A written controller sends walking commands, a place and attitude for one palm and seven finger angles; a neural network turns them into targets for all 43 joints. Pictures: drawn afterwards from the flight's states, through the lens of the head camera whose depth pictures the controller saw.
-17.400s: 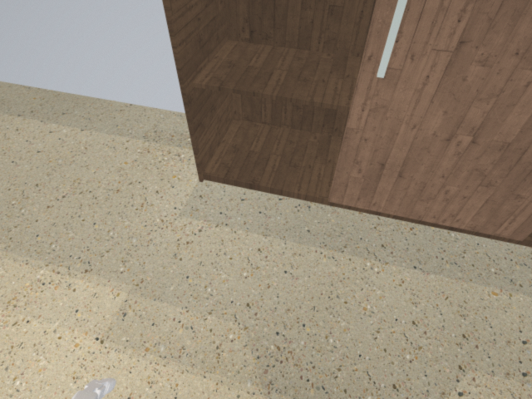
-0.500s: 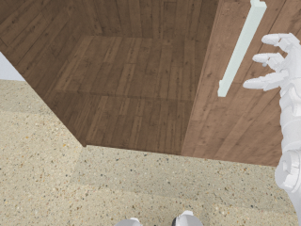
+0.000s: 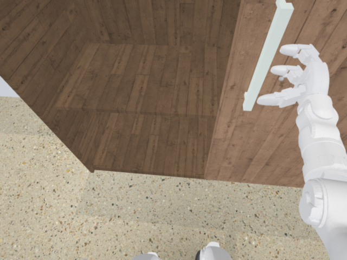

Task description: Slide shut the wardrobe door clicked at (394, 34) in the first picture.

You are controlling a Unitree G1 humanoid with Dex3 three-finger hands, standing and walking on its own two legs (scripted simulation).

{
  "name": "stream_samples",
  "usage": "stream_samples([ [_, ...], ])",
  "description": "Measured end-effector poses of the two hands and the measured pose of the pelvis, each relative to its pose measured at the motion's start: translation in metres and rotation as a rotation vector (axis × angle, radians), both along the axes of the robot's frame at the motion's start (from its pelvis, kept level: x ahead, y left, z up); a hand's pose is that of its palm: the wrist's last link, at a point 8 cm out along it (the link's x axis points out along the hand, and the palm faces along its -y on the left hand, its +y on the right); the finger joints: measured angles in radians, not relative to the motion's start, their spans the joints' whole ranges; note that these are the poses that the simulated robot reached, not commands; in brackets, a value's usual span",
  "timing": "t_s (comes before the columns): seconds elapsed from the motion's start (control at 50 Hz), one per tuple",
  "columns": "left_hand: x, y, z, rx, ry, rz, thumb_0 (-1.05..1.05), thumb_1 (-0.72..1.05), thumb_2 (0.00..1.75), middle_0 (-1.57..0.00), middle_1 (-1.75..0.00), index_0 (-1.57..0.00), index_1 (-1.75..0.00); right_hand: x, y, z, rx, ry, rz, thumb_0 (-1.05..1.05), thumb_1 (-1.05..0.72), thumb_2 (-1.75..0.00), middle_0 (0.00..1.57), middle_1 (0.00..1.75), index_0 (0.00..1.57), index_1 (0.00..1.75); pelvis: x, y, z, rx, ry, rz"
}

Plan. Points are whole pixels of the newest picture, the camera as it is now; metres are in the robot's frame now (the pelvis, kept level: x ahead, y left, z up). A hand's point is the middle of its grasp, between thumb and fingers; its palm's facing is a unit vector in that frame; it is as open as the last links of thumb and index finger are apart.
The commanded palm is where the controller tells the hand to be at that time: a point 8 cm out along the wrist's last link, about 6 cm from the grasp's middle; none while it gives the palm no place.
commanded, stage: feel for the door with the fingertips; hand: right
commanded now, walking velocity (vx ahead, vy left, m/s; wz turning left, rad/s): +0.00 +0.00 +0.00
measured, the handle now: (260, 63) +0.54 -0.14 +0.14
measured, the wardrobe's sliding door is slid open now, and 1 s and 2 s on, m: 0.67 0.67 0.67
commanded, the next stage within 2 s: slide the fingers in behind the handle in 0.06 s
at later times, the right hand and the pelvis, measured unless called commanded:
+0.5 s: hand (270, 82) +0.49 -0.16 +0.13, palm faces +0.02 +1.00 +0.01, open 13.9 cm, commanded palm +0.47 -0.19 +0.13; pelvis +0.00 +0.00 +0.00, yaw +1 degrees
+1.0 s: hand (257, 81) +0.49 -0.13 +0.13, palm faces +0.03 +1.00 -0.02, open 13.8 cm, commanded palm +0.47 -0.17 +0.13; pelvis +0.01 +0.01 +0.01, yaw +3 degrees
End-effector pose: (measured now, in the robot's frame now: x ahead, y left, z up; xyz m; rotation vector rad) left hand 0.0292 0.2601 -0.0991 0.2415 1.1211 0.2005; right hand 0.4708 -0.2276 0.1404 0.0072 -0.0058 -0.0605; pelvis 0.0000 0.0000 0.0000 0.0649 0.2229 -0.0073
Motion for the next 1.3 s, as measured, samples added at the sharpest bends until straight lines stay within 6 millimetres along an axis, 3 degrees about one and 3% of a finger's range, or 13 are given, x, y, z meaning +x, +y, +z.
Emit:
stream_samples([
  [0.16, 0.008, -0.001, -0.002, -0.006, -0.018, -0.021, 0.0, 0.91, 0.9, -0.2, -0.3, -0.2, -0.3, 0.001, 0.0, 0.001, -0.038, -0.004, -0.022, -0.02, 0.5, -0.3, 0.36, 1.26, 0.31, 1.3, -0.002, 0.001, -0.001, 0.0, 0.001, -0.006],
  [0.38, -0.007, 0.004, 0.0, 0.003, 0.007, -0.002, 0.0, 0.91, 0.9, -0.2, -0.3, -0.2, -0.3, 0.002, -0.001, 0.002, -0.031, 0.007, -0.006, -0.02, 0.5, -0.3, 0.36, 1.26, 0.33, 1.31, -0.004, 0.003, 0.0, 0.001, 0.006, -0.002],
  [0.58, -0.012, 0.006, 0.001, -0.001, -0.006, 0.05, 0.0, 0.91, 0.9, -0.2, -0.3, -0.2, -0.3, -0.001, 0.022, -0.013, 0.015, 0.006, 0.016, -0.02, 0.5, -0.3, 0.33, 1.22, 0.3, 1.27, 0.001, 0.004, 0.002, -0.007, -0.009, 0.026],
  [0.72, -0.005, 0.003, -0.002, -0.024, -0.021, 0.063, 0.0, 0.91, 0.9, -0.2, -0.3, -0.2, -0.3, -0.002, 0.024, -0.011, -0.029, 0.0, 0.015, -0.02, 0.5, -0.3, 0.33, 1.22, 0.29, 1.25, 0.005, 0.005, 0.003, -0.013, -0.017, 0.037],
  [0.84, 0.007, 0.002, -0.002, -0.035, -0.049, 0.07, 0.0, 0.91, 0.9, -0.2, -0.3, -0.2, -0.3, 0.0, 0.044, -0.01, 0.01, 0.011, 0.063, -0.02, 0.51, -0.3, 0.31, 1.21, 0.3, 1.23, 0.011, 0.007, 0.005, -0.017, -0.028, 0.045],
  [1.06, 0.021, 0.008, -0.002, -0.048, -0.086, 0.066, 0.0, 0.91, 0.9, -0.2, -0.3, -0.2, -0.3, -0.003, 0.054, -0.007, -0.032, -0.006, 0.049, -0.02, 0.5, -0.3, 0.33, 1.22, 0.32, 1.23, 0.014, 0.012, 0.006, -0.027, -0.035, 0.051],
  [1.12, 0.022, 0.009, -0.003, -0.049, -0.078, 0.067, 0.0, 0.91, 0.9, -0.2, -0.3, -0.2, -0.3, -0.002, 0.063, -0.011, -0.003, 0.023, 0.057, -0.02, 0.51, -0.3, 0.32, 1.21, 0.31, 1.22, 0.014, 0.014, 0.006, -0.029, -0.039, 0.05],
  [1.3, 0.015, 0.017, -0.002, -0.041, -0.068, 0.08, 0.0, 0.91, 0.9, -0.2, -0.3, -0.2, -0.3, -0.001, 0.063, -0.011, -0.022, 0.004, 0.029, -0.02, 0.5, -0.3, 0.34, 1.22, 0.33, 1.24, 0.013, 0.02, 0.006, -0.034, -0.036, 0.055],
])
